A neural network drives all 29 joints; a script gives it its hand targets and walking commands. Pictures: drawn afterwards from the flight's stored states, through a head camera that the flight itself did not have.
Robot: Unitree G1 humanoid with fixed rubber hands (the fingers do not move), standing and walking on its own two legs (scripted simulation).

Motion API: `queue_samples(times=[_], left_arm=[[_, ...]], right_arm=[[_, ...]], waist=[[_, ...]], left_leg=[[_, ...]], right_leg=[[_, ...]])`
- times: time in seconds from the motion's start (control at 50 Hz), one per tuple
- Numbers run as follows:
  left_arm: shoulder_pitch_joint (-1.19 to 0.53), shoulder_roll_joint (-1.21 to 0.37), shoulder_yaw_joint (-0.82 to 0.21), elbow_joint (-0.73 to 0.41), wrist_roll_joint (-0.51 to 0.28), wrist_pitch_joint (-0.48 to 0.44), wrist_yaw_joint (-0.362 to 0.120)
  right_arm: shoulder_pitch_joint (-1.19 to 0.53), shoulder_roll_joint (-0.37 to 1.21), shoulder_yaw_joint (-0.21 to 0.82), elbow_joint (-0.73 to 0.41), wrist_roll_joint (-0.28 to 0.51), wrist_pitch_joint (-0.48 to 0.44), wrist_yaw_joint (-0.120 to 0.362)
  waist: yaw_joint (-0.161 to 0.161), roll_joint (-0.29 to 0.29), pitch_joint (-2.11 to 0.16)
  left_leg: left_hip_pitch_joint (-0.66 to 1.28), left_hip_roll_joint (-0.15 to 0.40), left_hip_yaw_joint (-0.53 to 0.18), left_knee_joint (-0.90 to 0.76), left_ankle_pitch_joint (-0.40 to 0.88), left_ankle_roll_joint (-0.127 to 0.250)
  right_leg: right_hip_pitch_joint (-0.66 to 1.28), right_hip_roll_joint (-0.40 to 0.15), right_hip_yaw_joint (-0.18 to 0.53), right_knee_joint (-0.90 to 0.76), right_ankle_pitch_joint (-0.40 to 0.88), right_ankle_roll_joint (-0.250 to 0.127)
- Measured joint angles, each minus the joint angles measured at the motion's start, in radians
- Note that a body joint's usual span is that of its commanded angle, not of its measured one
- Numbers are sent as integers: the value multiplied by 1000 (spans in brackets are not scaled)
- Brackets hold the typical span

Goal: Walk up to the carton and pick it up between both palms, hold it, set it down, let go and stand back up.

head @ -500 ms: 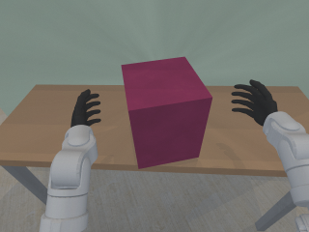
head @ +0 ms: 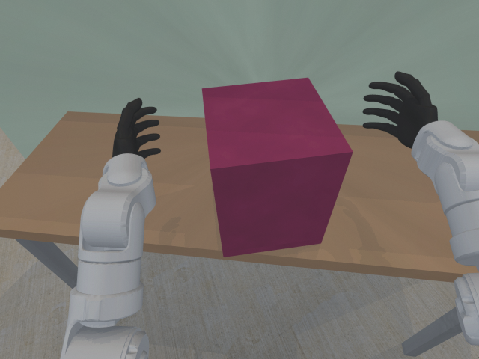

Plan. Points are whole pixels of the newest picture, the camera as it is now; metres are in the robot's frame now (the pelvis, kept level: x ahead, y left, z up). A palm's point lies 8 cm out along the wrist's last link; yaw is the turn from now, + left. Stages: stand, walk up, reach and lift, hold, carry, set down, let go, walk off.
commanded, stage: reach and lift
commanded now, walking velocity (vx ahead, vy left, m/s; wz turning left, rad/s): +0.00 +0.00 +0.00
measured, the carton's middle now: (264, 170) +0.46 +0.03 +0.06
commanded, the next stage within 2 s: none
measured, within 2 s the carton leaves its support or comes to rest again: neither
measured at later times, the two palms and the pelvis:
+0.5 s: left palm (144, 143) +0.37 +0.20 +0.19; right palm (392, 109) +0.49 -0.17 +0.20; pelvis +0.00 +0.00 +0.00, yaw +0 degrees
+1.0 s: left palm (148, 167) +0.38 +0.21 +0.14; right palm (364, 132) +0.49 -0.14 +0.15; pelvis -0.01 +0.00 +0.00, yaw +0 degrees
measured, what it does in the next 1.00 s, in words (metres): stands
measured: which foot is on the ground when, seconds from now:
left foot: down 0.00-1.00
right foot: down 0.00-1.00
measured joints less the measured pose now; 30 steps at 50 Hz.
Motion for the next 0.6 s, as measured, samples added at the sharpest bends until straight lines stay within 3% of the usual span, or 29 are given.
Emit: queue_samples(times=[0.34,0.6], left_arm=[[-159,0,4,117,-12,-9,2],[-157,0,4,192,-12,-89,2]], right_arm=[[-160,-9,7,81,0,0,-1],[-186,36,8,141,-1,-20,-15]], waist=[[23,0,-14],[30,0,-19]], left_leg=[[-104,0,0,0,19,-2],[-150,0,0,0,27,-3]], right_leg=[[-104,0,0,0,20,0],[-150,0,0,0,28,0]])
